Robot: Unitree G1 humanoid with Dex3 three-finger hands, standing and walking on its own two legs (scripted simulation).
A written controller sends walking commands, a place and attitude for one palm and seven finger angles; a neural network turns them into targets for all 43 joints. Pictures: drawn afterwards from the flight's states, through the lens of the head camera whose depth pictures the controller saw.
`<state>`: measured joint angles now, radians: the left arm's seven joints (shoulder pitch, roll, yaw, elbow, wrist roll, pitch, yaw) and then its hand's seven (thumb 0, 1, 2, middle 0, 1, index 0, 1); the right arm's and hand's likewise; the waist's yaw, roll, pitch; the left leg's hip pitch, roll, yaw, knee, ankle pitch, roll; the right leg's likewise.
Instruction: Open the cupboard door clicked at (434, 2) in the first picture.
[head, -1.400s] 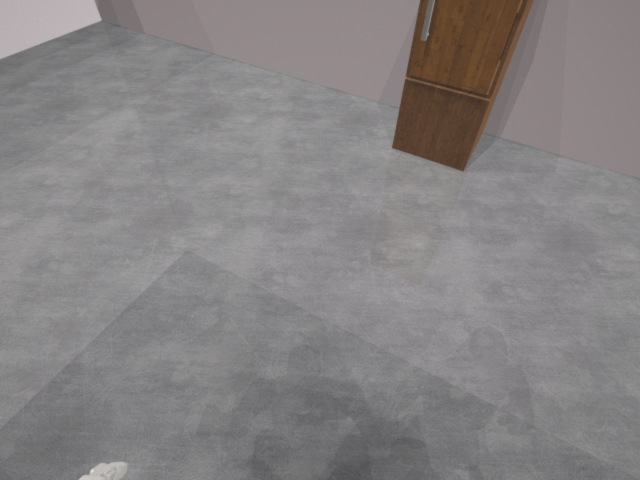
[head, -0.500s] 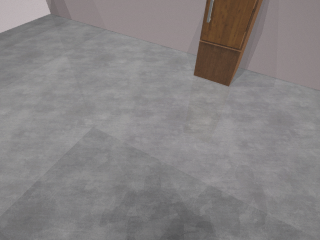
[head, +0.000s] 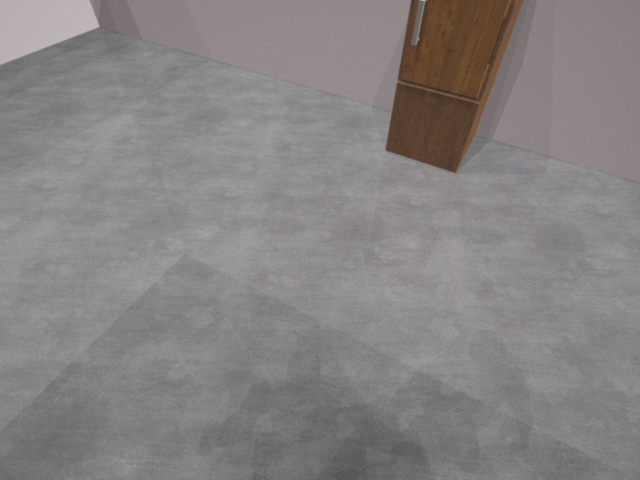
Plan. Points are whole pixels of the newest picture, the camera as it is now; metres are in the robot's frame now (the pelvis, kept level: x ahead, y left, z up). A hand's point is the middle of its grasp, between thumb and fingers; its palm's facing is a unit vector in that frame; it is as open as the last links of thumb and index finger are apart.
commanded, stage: look at it before walking up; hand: left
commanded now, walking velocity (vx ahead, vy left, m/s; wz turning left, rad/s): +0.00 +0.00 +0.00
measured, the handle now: (419, 21) +1.80 -0.30 -0.09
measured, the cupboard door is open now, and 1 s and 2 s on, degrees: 0 0 0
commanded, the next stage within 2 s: walk to a spot facing it in 0.54 s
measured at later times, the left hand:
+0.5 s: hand out of the picture +0.07 +0.25 -0.16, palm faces -0.03 -0.94 -0.33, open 7.4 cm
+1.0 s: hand out of the picture +0.03 +0.19 -0.20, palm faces +0.01 -0.99 -0.16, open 7.4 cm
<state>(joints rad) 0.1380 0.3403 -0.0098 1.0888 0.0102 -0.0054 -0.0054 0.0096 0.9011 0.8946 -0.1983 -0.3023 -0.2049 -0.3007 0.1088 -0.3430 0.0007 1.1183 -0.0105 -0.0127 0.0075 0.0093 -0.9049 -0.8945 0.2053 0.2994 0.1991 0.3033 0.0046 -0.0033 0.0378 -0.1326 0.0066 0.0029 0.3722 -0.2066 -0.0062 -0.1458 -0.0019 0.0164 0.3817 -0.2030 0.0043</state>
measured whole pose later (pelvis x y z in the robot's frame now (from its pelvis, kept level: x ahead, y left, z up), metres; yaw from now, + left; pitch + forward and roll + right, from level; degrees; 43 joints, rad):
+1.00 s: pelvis +0.07 +0.01 -0.02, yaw -1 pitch +0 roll -2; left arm 0.37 0.19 0.02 1.11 0.02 -0.01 -0.02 0.01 0.90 0.89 -0.20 -0.30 -0.20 -0.30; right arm 0.32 -0.21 -0.01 1.13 -0.02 -0.02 0.01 0.01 -0.91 -0.89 0.20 0.30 0.20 0.30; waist 0.01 0.01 0.00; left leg -0.20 0.04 0.03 0.65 -0.45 0.00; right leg -0.18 0.03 0.03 0.58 -0.40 0.00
